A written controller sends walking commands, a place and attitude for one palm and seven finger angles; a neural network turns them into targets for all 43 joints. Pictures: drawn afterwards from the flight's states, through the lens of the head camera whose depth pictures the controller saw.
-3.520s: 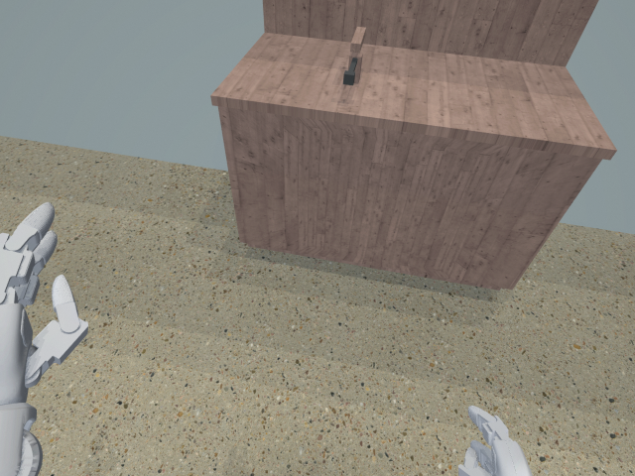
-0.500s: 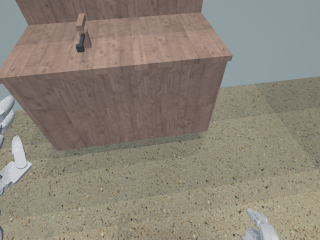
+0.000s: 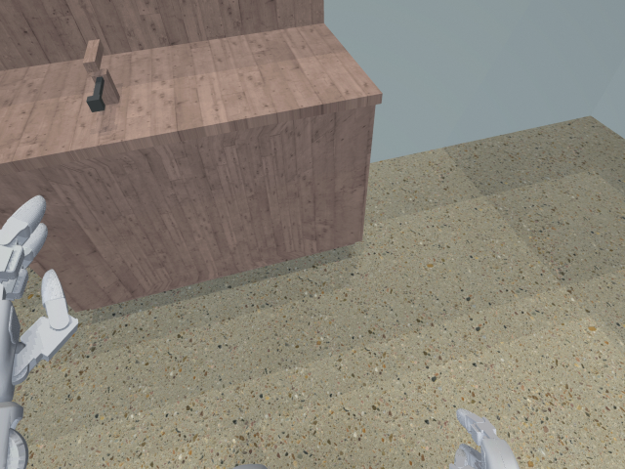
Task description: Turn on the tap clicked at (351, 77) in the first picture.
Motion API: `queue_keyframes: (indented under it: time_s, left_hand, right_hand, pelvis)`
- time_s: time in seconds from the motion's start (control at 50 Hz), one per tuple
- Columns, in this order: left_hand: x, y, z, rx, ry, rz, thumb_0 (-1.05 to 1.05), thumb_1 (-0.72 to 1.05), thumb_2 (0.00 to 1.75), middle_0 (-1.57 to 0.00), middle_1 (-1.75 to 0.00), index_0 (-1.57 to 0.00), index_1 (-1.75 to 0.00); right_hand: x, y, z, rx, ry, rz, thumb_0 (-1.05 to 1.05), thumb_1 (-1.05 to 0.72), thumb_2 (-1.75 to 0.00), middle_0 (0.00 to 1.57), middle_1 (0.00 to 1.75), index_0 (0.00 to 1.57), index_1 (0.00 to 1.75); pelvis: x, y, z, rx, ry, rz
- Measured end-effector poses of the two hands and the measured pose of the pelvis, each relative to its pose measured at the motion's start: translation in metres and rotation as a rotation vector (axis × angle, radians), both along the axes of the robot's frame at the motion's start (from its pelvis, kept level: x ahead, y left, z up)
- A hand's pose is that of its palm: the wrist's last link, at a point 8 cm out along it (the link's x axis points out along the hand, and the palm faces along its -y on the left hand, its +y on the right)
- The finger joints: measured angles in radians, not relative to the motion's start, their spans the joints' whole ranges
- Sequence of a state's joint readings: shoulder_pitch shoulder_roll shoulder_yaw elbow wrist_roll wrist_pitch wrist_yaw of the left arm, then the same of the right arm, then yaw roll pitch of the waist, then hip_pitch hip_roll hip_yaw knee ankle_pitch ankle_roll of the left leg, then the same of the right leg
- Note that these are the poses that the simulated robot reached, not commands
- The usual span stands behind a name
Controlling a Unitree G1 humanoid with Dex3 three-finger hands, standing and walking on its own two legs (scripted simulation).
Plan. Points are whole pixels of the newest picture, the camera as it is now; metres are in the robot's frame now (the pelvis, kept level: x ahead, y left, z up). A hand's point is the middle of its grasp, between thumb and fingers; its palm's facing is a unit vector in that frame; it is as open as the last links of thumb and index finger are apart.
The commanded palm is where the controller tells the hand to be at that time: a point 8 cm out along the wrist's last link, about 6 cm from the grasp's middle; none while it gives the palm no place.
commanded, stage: take the last steps up to it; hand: left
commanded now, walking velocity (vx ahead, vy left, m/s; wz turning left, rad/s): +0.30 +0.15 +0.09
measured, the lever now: (96, 103) +0.87 +0.53 +0.03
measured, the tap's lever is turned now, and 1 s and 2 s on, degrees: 0 0 0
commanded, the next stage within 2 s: none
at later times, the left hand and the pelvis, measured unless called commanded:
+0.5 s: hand (12, 326) +0.21 +0.27 +0.18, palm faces +0.46 -0.76 -0.45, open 7.4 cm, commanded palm +0.17 +0.31 +0.18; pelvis +0.02 +0.03 -0.01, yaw +3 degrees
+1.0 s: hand (0, 225) +0.34 +0.36 +0.18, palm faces +0.41 -0.81 -0.42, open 7.4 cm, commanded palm +0.27 +0.39 +0.18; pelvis +0.11 +0.11 +0.00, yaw +0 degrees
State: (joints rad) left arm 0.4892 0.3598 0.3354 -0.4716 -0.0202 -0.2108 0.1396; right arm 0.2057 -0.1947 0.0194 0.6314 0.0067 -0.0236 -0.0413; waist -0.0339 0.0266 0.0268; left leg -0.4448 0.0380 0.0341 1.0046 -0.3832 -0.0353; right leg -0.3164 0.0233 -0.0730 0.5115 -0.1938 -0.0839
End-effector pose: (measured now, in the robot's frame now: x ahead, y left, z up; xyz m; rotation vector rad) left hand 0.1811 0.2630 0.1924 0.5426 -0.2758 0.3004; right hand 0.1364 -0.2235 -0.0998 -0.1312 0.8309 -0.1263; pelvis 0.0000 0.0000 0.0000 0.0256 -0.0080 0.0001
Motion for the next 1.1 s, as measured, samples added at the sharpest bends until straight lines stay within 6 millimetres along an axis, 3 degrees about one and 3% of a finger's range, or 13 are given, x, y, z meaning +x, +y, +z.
queue_keyframes:
  time_s: [0.12,0.24,0.32,0.4,0.5,0.58,0.76,0.86,0.96,1.1]
  left_hand:
    - [-0.016,0.009,0.006,0.029,0.014,0.03,0.02,0.88,0.9,-0.21,-0.3,-0.21,-0.3]
    - [-0.026,0.027,0.003,-0.021,-0.03,0.084,0.02,0.89,0.9,-0.21,-0.3,-0.21,-0.3]
    - [-0.026,0.039,-0.003,-0.047,-0.081,0.074,0.02,0.89,0.9,-0.21,-0.3,-0.21,-0.3]
    - [-0.02,0.048,-0.005,-0.022,-0.077,0.082,0.02,0.89,0.9,-0.21,-0.3,-0.21,-0.3]
    - [-0.009,0.046,-0.001,0.02,-0.075,0.102,0.02,0.89,0.9,-0.21,-0.3,-0.2,-0.3]
    - [0.0,0.046,-0.005,-0.007,-0.086,0.095,0.02,0.89,0.9,-0.21,-0.3,-0.21,-0.3]
    - [0.032,0.074,-0.006,-0.007,0.011,0.075,0.02,0.89,0.9,-0.21,-0.3,-0.21,-0.3]
    - [0.062,0.105,-0.002,0.009,-0.073,0.044,0.02,0.89,0.9,-0.21,-0.3,-0.21,-0.3]
    - [0.103,0.132,-0.003,0.002,-0.11,0.038,0.02,0.89,0.9,-0.21,-0.3,-0.21,-0.3]
    - [0.138,0.119,0.006,0.021,-0.055,-0.031,0.02,0.89,0.9,-0.2,-0.3,-0.2,-0.3]
  right_hand:
    - [-0.023,-0.031,0.011,-0.093,0.049,-0.036,0.01,-0.9,-0.9,0.2,0.3,0.2,0.3]
    - [-0.019,-0.037,0.023,-0.162,0.022,-0.026,0.02,-0.9,-0.9,0.2,0.3,0.19,0.3]
    - [-0.005,-0.021,0.026,-0.173,-0.054,-0.021,0.02,-0.9,-0.9,0.2,0.3,0.19,0.3]
    - [0.01,0.006,0.021,-0.1,-0.105,-0.019,0.01,-0.9,-0.9,0.2,0.29,0.19,0.3]
    - [0.028,0.038,0.0,-0.002,-0.099,0.042,0.01,-0.9,-0.9,0.2,0.3,0.2,0.3]
    - [0.04,0.049,-0.016,0.021,-0.022,0.093,0.01,-0.9,-0.9,0.2,0.3,0.2,0.3]
    - [0.064,0.049,0.008,-0.074,0.039,0.069,0.02,-0.9,-0.9,0.2,0.3,0.2,0.3]
    - [0.091,0.058,0.015,-0.161,-0.017,0.022,0.01,-0.9,-0.9,0.2,0.3,0.2,0.3]
    - [0.116,0.089,0.018,-0.115,-0.06,-0.029,0.01,-0.9,-0.9,0.2,0.29,0.19,0.3]
    - [0.142,0.13,0.012,0.001,-0.066,-0.014,0.01,-0.9,-0.9,0.2,0.3,0.2,0.3]
  pelvis:
    - [-0.003,-0.002,0.009,0.023,0.031,0.017]
    - [-0.004,0.01,0.01,0.029,0.029,0.03]
    - [-0.004,0.024,0.0,0.002,0.004,0.039]
    - [0.003,0.028,-0.002,0.002,-0.01,0.037]
    - [0.018,0.026,-0.01,-0.017,-0.016,0.044]
    - [0.024,0.029,-0.012,-0.025,-0.027,0.058]
    - [0.052,0.056,0.006,0.01,0.019,0.048]
    - [0.08,0.091,-0.006,-0.016,0.015,0.03]
    - [0.099,0.108,-0.006,-0.015,0.014,0.014]
    - [0.136,0.117,0.001,-0.025,0.036,-0.013]
